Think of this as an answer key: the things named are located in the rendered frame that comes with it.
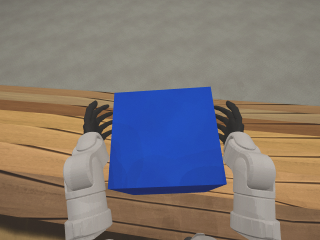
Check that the left robot hand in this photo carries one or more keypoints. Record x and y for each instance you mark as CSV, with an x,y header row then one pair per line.
x,y
91,121

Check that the right robot hand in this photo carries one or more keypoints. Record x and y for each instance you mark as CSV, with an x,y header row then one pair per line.
x,y
233,123

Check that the robot right forearm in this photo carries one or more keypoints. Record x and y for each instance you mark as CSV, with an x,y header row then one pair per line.
x,y
254,212

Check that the carton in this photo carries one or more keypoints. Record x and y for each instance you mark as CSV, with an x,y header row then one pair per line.
x,y
165,142

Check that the robot left forearm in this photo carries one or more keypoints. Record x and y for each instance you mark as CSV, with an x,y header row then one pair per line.
x,y
84,184

